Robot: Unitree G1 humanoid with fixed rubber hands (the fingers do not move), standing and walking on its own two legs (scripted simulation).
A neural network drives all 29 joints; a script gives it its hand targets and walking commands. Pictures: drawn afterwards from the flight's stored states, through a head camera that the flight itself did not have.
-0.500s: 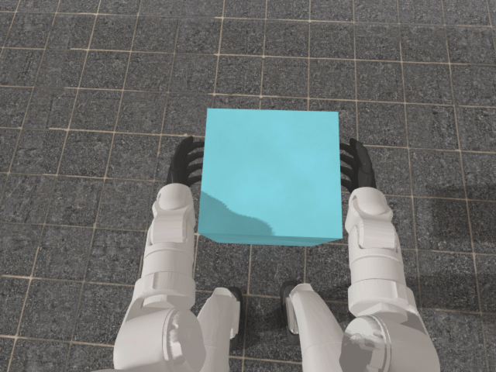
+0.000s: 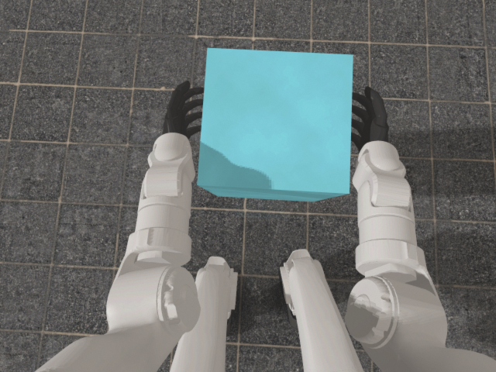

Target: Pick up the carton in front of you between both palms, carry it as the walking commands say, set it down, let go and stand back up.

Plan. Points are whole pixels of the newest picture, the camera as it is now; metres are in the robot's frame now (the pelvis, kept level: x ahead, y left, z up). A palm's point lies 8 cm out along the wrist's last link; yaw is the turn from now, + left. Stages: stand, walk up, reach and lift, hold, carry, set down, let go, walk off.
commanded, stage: set down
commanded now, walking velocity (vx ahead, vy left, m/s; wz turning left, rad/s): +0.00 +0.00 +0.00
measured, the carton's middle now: (270, 140) +0.47 -0.04 -0.17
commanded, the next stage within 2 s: none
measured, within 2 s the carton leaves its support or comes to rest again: rests again in 1.26 s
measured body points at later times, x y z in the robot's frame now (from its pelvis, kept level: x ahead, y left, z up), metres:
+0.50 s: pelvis -0.03 +0.00 -0.12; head +0.30 -0.02 +0.18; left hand +0.53 +0.09 -0.25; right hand +0.48 -0.21 -0.25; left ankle +0.06 +0.11 -0.57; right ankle +0.07 -0.12 -0.57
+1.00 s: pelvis -0.02 +0.00 -0.21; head +0.36 -0.01 +0.03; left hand +0.57 +0.08 -0.38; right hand +0.51 -0.22 -0.38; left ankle +0.06 +0.11 -0.57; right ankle +0.07 -0.12 -0.57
